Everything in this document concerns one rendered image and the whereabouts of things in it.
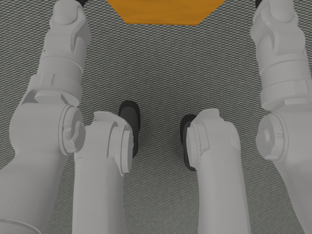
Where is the robot right upper arm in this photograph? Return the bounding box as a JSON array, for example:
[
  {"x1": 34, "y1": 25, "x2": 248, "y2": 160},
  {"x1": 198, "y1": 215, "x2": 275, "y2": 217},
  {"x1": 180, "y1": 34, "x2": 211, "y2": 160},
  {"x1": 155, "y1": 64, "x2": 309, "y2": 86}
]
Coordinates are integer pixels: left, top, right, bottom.
[{"x1": 255, "y1": 111, "x2": 312, "y2": 234}]

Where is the robot left forearm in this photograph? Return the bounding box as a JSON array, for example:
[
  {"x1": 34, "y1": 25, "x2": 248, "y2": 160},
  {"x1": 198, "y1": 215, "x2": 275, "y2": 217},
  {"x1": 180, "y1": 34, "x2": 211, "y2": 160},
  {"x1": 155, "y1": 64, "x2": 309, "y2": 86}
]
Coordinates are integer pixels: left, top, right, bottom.
[{"x1": 9, "y1": 0, "x2": 92, "y2": 147}]

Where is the robot left upper arm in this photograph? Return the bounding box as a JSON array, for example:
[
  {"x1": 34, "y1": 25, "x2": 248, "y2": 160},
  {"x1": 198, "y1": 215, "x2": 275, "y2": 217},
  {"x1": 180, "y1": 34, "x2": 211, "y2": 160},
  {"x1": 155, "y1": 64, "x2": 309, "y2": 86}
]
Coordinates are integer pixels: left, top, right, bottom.
[{"x1": 0, "y1": 103, "x2": 86, "y2": 234}]

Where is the right robot foot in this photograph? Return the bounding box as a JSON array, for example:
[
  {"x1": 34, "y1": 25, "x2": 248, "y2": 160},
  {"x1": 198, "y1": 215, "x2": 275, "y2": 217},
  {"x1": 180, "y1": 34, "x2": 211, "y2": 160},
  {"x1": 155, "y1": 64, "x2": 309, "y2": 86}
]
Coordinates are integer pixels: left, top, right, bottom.
[{"x1": 180, "y1": 114, "x2": 197, "y2": 171}]

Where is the carton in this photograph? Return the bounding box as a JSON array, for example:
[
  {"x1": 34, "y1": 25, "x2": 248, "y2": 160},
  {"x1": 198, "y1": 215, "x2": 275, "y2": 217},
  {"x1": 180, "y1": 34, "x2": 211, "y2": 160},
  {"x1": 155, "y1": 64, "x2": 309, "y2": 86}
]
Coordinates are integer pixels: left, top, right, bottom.
[{"x1": 107, "y1": 0, "x2": 225, "y2": 25}]

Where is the robot right forearm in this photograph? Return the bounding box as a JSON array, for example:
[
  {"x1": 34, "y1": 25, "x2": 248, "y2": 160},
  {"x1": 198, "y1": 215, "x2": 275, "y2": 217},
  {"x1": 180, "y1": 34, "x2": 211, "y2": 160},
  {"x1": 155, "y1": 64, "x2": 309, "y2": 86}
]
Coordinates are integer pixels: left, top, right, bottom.
[{"x1": 250, "y1": 0, "x2": 312, "y2": 112}]

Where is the robot left thigh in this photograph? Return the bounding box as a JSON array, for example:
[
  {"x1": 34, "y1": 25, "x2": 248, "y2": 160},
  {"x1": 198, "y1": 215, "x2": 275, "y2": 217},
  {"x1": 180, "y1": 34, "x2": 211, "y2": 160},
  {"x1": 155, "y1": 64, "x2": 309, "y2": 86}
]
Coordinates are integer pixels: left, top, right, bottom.
[{"x1": 72, "y1": 121, "x2": 133, "y2": 234}]

